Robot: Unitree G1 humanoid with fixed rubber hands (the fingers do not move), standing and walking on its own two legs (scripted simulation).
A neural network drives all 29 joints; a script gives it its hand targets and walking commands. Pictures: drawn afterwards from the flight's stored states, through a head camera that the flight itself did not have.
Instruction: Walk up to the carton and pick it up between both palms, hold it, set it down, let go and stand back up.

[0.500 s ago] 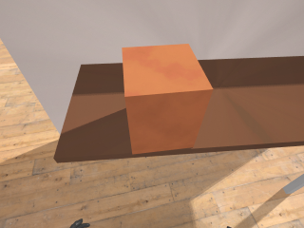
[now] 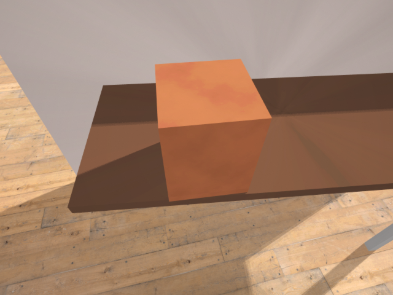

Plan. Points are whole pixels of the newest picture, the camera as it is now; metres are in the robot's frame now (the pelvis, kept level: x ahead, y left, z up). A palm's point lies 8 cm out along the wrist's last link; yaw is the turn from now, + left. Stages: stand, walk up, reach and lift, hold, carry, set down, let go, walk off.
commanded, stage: stand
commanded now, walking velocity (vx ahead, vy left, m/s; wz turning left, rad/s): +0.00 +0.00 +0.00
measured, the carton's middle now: (204, 132) +0.47 -0.01 +0.07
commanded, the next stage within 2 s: walk up in 0.66 s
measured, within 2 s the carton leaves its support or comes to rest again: neither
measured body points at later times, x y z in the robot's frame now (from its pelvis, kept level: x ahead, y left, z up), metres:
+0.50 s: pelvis +0.00 +0.00 +0.01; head +0.01 +0.00 +0.46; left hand +0.01 +0.22 -0.15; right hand +0.00 -0.22 -0.15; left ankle +0.00 +0.13 -0.73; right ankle +0.00 -0.11 -0.73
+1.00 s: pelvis -0.03 +0.01 -0.01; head +0.00 +0.01 +0.44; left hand +0.02 +0.26 -0.16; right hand +0.00 -0.25 -0.16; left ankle +0.00 +0.13 -0.73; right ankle +0.00 -0.11 -0.73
